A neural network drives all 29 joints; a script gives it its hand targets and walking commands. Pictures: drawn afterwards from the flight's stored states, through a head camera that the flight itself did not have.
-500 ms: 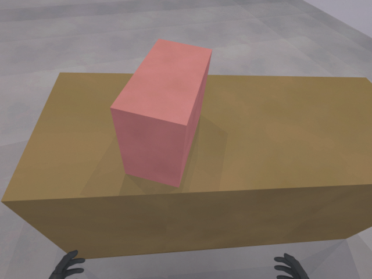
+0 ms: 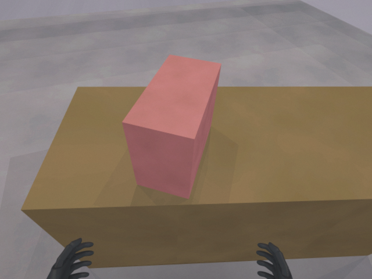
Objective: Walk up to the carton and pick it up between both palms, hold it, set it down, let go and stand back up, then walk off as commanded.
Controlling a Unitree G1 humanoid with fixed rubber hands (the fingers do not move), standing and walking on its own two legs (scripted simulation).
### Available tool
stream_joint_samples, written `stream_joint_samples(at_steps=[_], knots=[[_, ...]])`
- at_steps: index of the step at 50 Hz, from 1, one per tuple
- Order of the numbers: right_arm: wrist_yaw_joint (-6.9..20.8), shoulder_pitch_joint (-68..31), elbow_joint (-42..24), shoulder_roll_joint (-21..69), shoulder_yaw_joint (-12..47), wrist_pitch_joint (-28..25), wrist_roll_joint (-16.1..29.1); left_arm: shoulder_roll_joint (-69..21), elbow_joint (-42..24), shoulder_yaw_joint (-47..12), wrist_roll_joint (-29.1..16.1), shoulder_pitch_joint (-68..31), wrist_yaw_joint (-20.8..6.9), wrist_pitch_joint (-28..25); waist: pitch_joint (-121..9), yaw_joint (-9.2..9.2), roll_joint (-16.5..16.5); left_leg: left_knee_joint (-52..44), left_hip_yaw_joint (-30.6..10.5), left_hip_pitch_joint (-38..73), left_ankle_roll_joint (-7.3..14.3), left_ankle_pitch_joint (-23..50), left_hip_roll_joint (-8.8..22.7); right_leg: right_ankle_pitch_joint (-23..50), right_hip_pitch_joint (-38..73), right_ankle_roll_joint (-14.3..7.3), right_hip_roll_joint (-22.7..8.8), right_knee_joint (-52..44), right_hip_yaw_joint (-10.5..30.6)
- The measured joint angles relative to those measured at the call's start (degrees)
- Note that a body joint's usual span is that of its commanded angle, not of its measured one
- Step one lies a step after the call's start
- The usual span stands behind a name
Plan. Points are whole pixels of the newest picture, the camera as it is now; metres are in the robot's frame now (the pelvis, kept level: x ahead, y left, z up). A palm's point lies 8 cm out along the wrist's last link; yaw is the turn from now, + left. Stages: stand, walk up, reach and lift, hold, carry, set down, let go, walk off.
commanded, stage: reach and lift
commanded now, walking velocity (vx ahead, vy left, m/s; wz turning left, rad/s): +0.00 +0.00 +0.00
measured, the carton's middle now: (178, 124) +0.54 +0.05 +0.01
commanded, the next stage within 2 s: none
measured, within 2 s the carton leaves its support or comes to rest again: neither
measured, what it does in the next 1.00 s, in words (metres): stands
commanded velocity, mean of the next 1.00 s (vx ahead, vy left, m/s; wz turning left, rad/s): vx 0.00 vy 0.00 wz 0.00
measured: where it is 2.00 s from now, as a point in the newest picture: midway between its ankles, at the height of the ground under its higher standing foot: outside the picture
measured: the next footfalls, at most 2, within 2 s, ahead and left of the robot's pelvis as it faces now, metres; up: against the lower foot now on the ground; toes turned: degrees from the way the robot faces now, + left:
none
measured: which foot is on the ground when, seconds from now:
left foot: down 0.00-1.00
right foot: down 0.00-1.00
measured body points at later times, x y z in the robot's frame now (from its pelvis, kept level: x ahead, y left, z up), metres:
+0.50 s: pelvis +0.02 +0.03 +0.00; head +0.03 +0.06 +0.44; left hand +0.16 +0.28 -0.03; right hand +0.19 -0.13 -0.01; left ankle -0.02 +0.12 -0.74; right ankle +0.03 -0.14 -0.74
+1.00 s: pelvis +0.00 +0.04 -0.01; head -0.01 +0.08 +0.44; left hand +0.22 +0.27 +0.01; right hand +0.22 -0.11 +0.02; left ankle -0.02 +0.12 -0.74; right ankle +0.03 -0.14 -0.74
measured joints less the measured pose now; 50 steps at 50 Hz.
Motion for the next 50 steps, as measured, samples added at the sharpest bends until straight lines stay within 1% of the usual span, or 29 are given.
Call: stream_joint_samples(at_steps=[3,13,22,24,29,32,34,37,41,50], knots=[[-0.9,1.9,-1.7,0.1,0.9,-1.3,1.2,0.4,-1.9,-0.1,-0.5,1.5,-0.3,-1.9,0.0,0.17,-0.4,-0.1,-0.1,0.1,0.0,-0.3,0.1,0.0,0.3,0.0,0.1,-0.6,-0.1],[-3.1,6.1,-7.0,1.1,2.8,-6.0,4.3,2.2,-9.7,-1.5,-2.5,6.2,-0.8,-5.8,0.4,0.54,-1.2,1.7,-0.9,-1.0,0.6,-1.9,0.0,-0.5,0.9,0.7,-0.1,-1.5,-0.9],[-4.6,6.2,-9.2,2.4,3.5,-9.3,5.8,2.6,-15.1,-3.0,-4.1,8.6,-1.2,-8.6,1.1,0.48,-0.6,4.3,-1.9,-0.1,1.6,-4.0,-0.5,-1.2,3.6,1.7,-0.6,-1.8,-1.7],[-4.7,6.5,-10.0,2.9,3.7,-10.1,6.1,2.5,-16.2,-3.1,-3.8,9.1,-1.3,-9.1,1.2,0.52,-0.3,5.0,-2.0,0.2,1.8,-4.5,-0.6,-1.4,4.2,1.9,-0.7,-1.8,-1.7],[-5.6,7.0,-11.4,4.0,4.0,-10.7,6.2,2.9,-18.1,-4.1,-4.0,9.6,-1.7,-9.6,2.1,0.62,0.0,6.2,-2.2,1.3,2.2,-5.4,-0.7,-1.8,5.9,2.0,-0.7,-1.7,-1.7],[-6.1,7.2,-12.5,4.3,4.0,-10.4,6.5,3.1,-19.3,-5.1,-4.5,9.0,-1.5,-9.6,2.1,1.05,0.1,7.1,-2.2,1.2,2.5,-5.9,-0.7,-1.9,6.1,1.9,-0.7,-1.4,-1.6],[-6.5,7.4,-13.5,4.5,4.3,-10.4,6.8,2.8,-20.1,-5.4,-5.0,8.5,-1.3,-9.9,2.0,0.99,0.0,7.7,-2.4,1.0,2.6,-6.1,-0.8,-1.9,6.1,2.0,-0.7,-1.3,-1.6],[-7.0,7.1,-14.3,4.6,4.4,-10.9,6.5,2.2,-20.5,-5.5,-5.0,7.3,-1.4,-10.2,2.1,0.76,-0.2,8.4,-2.5,1.0,2.7,-6.3,-0.7,-2.0,6.3,1.5,-0.5,-1.0,-1.5],[-7.6,4.8,-15.3,4.4,4.3,-8.7,7.4,1.9,-19.9,-6.2,-5.0,4.0,-0.9,-8.3,2.3,0.81,-0.4,8.7,-2.3,1.3,2.9,-6.2,-0.7,-1.8,6.5,1.1,-0.4,-0.8,-1.0],[-8.2,-4.3,-15.6,3.8,3.3,1.8,7.9,1.6,-16.8,-6.9,-5.9,-5.4,0.3,-2.4,1.7,0.84,-0.8,7.7,-1.4,1.2,3.1,-4.8,-1.0,-0.9,5.7,0.5,-0.5,-0.8,0.4]])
